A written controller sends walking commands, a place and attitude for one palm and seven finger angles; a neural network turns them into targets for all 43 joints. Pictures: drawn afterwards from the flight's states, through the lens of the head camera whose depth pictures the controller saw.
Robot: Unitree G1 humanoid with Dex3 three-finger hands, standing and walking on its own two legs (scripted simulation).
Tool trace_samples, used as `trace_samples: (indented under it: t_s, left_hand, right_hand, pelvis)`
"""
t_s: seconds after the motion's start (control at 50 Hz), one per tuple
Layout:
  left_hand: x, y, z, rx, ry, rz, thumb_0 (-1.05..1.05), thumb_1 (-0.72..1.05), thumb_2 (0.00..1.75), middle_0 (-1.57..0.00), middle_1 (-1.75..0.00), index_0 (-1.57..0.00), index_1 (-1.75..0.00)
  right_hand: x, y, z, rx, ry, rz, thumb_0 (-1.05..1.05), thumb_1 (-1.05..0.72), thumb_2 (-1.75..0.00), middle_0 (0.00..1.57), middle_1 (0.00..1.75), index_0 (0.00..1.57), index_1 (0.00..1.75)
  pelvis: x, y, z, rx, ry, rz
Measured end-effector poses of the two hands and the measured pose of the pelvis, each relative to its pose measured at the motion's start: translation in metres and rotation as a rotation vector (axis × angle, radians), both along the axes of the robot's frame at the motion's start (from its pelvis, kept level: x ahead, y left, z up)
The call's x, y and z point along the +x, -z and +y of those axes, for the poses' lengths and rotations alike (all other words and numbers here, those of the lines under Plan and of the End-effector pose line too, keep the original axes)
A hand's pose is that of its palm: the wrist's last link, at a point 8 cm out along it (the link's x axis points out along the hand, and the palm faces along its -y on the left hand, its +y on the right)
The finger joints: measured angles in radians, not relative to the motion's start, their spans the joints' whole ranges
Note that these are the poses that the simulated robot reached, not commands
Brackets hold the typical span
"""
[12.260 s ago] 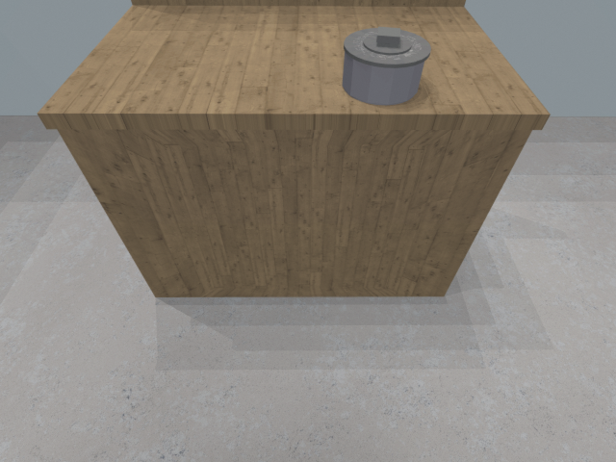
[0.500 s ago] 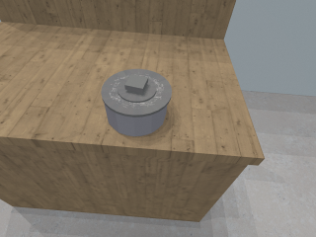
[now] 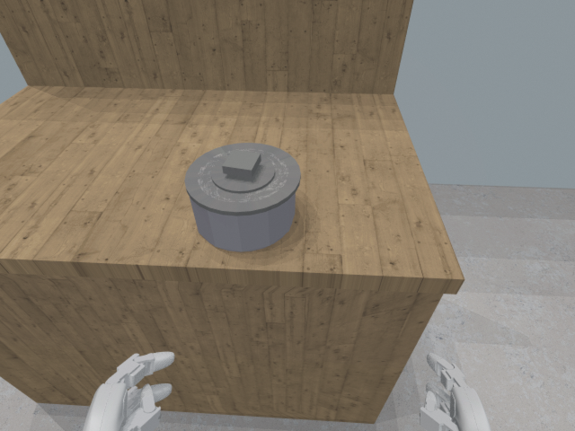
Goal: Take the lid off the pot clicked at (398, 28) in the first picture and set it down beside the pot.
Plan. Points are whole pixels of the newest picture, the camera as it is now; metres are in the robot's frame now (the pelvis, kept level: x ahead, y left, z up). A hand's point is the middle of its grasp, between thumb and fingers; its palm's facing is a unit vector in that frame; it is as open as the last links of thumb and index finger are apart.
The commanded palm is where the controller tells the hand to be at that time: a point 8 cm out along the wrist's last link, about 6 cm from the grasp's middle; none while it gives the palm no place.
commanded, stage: lift the closed hand beside the body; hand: left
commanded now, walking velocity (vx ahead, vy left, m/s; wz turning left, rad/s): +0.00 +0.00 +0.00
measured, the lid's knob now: (242, 163) +0.48 +0.11 +0.15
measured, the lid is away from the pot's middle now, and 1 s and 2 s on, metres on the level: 0.00 0.00 0.00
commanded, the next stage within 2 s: raise the hand higher, near the body in 0.30 s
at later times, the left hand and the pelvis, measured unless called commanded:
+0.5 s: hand (104, 399) +0.14 +0.20 +0.09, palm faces +0.34 -0.83 -0.45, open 3.1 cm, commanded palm +0.08 +0.24 +0.12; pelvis +0.01 -0.04 +0.00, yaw +2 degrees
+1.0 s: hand (81, 344) +0.17 +0.22 +0.15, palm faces +0.40 -0.80 -0.45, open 3.1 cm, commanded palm +0.11 +0.25 +0.18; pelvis +0.02 -0.02 +0.00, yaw +1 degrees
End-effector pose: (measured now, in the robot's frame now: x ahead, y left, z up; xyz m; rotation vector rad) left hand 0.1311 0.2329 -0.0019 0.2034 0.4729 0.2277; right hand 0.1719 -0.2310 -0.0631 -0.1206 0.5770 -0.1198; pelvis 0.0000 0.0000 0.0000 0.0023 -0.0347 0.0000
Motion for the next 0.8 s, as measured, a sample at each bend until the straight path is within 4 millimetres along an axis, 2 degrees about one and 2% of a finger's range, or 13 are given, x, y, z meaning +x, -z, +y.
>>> trace_samples:
  t_s: [0.08, 0.12, 0.18, 0.26, 0.34, 0.44, 0.54, 0.62, 0.68, 0.8]
  left_hand:
    - [-0.025, -0.024, 0.006, 0.039, -0.049, -0.091, 0.01, 0.91, 0.90, -0.72, -0.86, -0.71, -0.86]
    - [-0.034, -0.032, 0.010, 0.064, -0.085, -0.111, 0.01, 0.91, 0.90, -0.80, -0.95, -0.79, -0.95]
    - [-0.044, -0.042, 0.012, 0.091, -0.128, -0.127, 0.01, 0.91, 0.90, -0.93, -1.09, -0.92, -1.09]
    - [-0.049, -0.064, 0.011, 0.140, -0.143, -0.174, 0.01, 0.90, 0.90, -1.09, -1.27, -1.08, -1.27]
    - [-0.046, -0.085, 0.010, 0.193, -0.140, -0.223, 0.01, 0.90, 0.90, -1.20, -1.38, -1.19, -1.39]
    - [-0.036, -0.107, 0.009, 0.259, -0.104, -0.258, 0.01, 0.90, 0.90, -1.27, -1.46, -1.26, -1.46]
    - [-0.029, -0.123, 0.009, 0.318, -0.066, -0.282, 0.01, 0.90, 0.90, -1.29, -1.48, -1.28, -1.49]
    - [-0.026, -0.126, 0.014, 0.342, -0.060, -0.272, 0.01, 0.90, 0.90, -1.30, -1.49, -1.29, -1.49]
    - [-0.023, -0.136, 0.013, 0.362, -0.055, -0.308, 0.01, 0.90, 0.90, -1.30, -1.50, -1.29, -1.50]
    - [-0.016, -0.147, 0.017, 0.373, -0.054, -0.385, 0.01, 0.89, 0.90, -1.30, -1.50, -1.30, -1.50]
  right_hand:
    - [0.038, -0.036, 0.004, -0.045, -0.090, -0.148, 0.01, -0.91, -0.90, 0.20, 0.30, 0.19, 0.30]
    - [0.051, -0.044, 0.007, -0.061, -0.136, -0.181, 0.01, -0.91, -0.90, 0.20, 0.30, 0.19, 0.30]
    - [0.059, -0.044, 0.011, -0.068, -0.182, -0.183, 0.01, -0.90, -0.90, 0.20, 0.30, 0.19, 0.30]
    - [0.055, -0.031, 0.014, -0.052, -0.203, -0.134, 0.01, -0.90, -0.90, 0.20, 0.30, 0.20, 0.30]
    - [0.039, -0.009, 0.014, -0.022, -0.189, -0.049, 0.01, -0.90, -0.90, 0.20, 0.30, 0.20, 0.30]
    - [0.017, 0.012, 0.006, 0.004, -0.144, 0.043, 0.01, -0.90, -0.90, 0.20, 0.30, 0.20, 0.30]
    - [0.006, 0.022, -0.007, 0.011, -0.082, 0.089, 0.01, -0.90, -0.90, 0.20, 0.30, 0.20, 0.30]
    - [0.007, 0.021, -0.018, -0.008, -0.045, 0.091, 0.01, -0.90, -0.90, 0.20, 0.30, 0.20, 0.30]
    - [0.014, 0.016, -0.023, -0.030, -0.041, 0.063, 0.01, -0.90, -0.90, 0.20, 0.30, 0.20, 0.30]
    - [0.035, 0.004, -0.021, -0.037, -0.034, 0.004, 0.01, -0.90, -0.90, 0.20, 0.30, 0.20, 0.30]
  pelvis:
    - [-0.004, 0.000, -0.012, -0.007, -0.021, -0.012]
    - [-0.006, 0.000, -0.016, -0.011, -0.036, -0.015]
    - [-0.009, 0.000, -0.022, -0.015, -0.049, -0.013]
    - [-0.006, -0.001, -0.028, -0.016, -0.055, -0.014]
    - [-0.002, -0.002, -0.032, -0.015, -0.054, -0.020]
    - [0.002, -0.002, -0.035, -0.012, -0.041, -0.024]
    - [0.007, -0.003, -0.036, -0.009, -0.028, -0.020]
    - [0.010, -0.003, -0.036, -0.009, -0.019, -0.015]
    - [0.012, -0.003, -0.035, -0.011, -0.019, -0.015]
    - [0.015, -0.003, -0.031, -0.009, -0.019, -0.017]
